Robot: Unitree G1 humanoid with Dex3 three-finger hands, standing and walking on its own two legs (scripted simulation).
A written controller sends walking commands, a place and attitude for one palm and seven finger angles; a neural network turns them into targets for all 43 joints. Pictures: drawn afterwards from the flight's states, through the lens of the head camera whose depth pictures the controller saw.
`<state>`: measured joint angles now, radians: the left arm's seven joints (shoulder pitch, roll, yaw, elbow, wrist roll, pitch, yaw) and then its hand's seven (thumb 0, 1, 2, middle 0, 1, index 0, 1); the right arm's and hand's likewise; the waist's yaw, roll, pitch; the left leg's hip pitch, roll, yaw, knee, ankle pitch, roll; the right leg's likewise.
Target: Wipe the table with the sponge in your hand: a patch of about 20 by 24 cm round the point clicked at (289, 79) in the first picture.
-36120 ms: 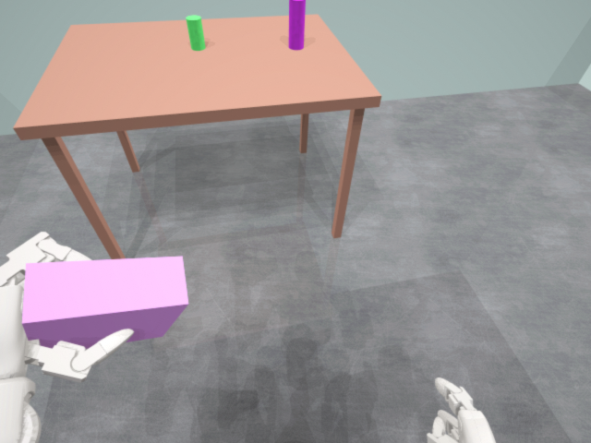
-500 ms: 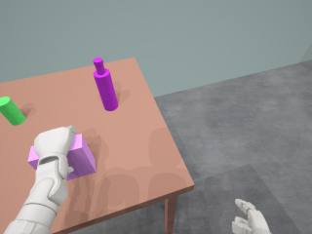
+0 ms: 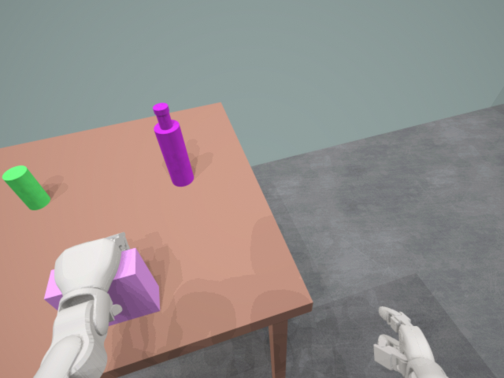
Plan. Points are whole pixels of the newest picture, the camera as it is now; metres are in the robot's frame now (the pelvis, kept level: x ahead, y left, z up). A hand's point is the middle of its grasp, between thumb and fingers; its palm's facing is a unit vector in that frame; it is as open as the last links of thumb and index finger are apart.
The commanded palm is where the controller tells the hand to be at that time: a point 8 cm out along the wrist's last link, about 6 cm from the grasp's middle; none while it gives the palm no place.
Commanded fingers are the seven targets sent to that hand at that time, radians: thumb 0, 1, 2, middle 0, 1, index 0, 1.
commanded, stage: wipe back along the first lane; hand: left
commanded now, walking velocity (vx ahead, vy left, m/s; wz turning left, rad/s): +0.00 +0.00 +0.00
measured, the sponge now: (114, 298) +0.24 +0.28 -0.02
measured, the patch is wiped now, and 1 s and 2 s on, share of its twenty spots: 1.00 1.00 1.00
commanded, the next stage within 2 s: lift the sponge slowly off the table in 0.28 s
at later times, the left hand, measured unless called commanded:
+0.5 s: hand (104, 310) +0.20 +0.26 +0.04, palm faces +0.00 -0.10 -1.00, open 9.5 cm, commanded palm +0.16 +0.25 +0.08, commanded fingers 0.00 0.10 1.30 -1.20 -1.60 -1.20 -1.60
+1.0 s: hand (104, 312) +0.19 +0.25 +0.04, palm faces -0.03 -0.14 -0.99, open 9.5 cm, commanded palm +0.17 +0.25 +0.11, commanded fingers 0.00 0.10 1.30 -1.20 -1.60 -1.20 -1.60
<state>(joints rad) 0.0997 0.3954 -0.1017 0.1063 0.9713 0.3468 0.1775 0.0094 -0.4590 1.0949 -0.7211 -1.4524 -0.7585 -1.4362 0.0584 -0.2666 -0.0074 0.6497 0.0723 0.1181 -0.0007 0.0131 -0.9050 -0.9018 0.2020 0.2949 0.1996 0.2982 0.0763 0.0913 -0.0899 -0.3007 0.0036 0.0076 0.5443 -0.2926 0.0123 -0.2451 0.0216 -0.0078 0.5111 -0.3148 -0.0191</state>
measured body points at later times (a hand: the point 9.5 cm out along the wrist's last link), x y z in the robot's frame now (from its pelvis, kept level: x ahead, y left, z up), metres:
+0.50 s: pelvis -0.01 -0.01 +0.00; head -0.04 -0.05 +0.45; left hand +0.19 +0.26 +0.09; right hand +0.22 -0.22 -0.08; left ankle -0.01 +0.11 -0.73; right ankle -0.03 -0.11 -0.73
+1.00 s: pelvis -0.02 -0.01 +0.00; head -0.04 -0.05 +0.45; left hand +0.19 +0.26 +0.10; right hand +0.22 -0.21 -0.08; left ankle -0.01 +0.11 -0.73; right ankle -0.03 -0.11 -0.73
